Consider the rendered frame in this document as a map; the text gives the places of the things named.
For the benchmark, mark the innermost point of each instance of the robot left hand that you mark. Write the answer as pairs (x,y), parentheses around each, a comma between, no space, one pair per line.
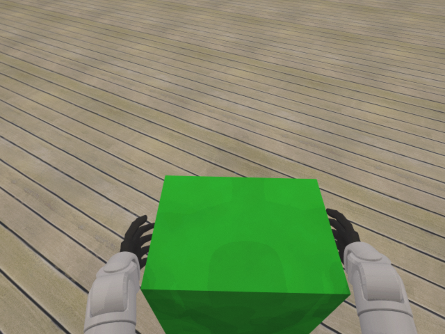
(133,241)

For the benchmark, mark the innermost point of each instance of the robot right forearm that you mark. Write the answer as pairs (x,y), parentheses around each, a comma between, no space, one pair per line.
(380,297)

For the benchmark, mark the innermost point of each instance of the robot left forearm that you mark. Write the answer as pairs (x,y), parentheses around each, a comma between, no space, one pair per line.
(111,303)

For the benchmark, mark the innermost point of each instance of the robot right hand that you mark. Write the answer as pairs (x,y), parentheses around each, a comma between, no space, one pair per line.
(344,232)

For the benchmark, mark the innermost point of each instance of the carton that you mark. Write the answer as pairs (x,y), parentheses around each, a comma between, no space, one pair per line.
(242,255)

